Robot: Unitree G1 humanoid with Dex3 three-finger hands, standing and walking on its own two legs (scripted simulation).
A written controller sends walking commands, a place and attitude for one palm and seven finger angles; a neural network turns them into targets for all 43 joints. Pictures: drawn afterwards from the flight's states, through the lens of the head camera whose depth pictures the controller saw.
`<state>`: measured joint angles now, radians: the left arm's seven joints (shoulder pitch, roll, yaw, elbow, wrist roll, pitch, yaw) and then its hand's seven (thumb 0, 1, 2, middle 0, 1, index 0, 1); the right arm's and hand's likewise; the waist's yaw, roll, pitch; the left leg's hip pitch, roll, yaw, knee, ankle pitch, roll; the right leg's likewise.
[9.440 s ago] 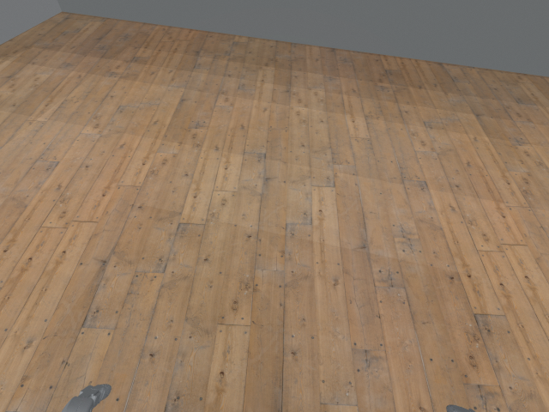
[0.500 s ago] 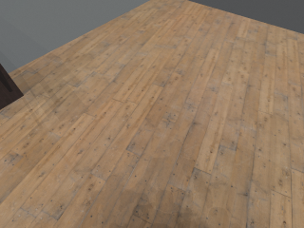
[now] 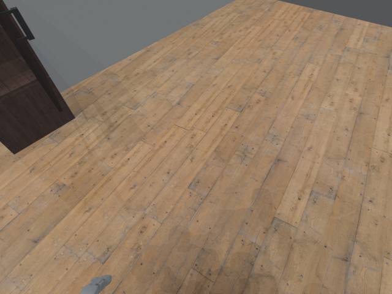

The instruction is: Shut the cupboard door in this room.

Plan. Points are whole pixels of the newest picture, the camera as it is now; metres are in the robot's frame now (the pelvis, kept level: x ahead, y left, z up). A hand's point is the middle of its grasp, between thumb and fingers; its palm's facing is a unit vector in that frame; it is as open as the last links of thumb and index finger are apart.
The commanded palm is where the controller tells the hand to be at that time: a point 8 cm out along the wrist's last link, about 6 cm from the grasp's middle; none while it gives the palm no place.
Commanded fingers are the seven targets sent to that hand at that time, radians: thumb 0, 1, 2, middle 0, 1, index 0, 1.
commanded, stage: turn or walk to find it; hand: left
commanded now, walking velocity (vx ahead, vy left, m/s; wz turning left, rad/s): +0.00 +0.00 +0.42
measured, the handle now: (17, 25) +1.07 +0.78 +0.07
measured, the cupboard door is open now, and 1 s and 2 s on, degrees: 77 77 77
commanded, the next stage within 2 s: stand and wait in 0.08 s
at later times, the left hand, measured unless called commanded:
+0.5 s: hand out of the picture -0.08 +0.21 -0.18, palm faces +0.26 -0.94 -0.22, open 7.4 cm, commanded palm none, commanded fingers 0.00 0.90 0.90 -0.20 -0.30 -0.20 -0.30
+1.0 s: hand out of the picture -0.05 +0.19 -0.13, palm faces +0.40 -0.87 -0.27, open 7.4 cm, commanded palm none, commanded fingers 0.00 0.90 0.90 -0.20 -0.30 -0.20 -0.30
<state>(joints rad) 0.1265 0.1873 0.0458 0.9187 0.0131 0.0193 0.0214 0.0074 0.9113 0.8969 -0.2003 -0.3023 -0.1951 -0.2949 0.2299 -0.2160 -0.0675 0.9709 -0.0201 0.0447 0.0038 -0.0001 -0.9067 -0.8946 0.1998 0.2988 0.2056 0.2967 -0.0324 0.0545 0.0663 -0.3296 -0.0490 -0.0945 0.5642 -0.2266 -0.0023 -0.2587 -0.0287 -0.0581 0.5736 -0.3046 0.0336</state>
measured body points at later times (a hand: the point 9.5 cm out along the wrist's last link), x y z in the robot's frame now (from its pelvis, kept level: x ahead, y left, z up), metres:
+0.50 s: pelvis -0.05 +0.01 +0.00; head -0.03 +0.04 +0.45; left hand -0.09 +0.26 -0.16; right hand +0.07 -0.22 -0.14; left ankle -0.08 +0.12 -0.73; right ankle +0.00 -0.10 -0.72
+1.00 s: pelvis -0.04 -0.02 +0.01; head -0.04 -0.06 +0.46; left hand -0.07 +0.23 -0.11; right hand +0.06 -0.25 -0.16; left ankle -0.08 +0.11 -0.67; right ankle -0.04 -0.11 -0.73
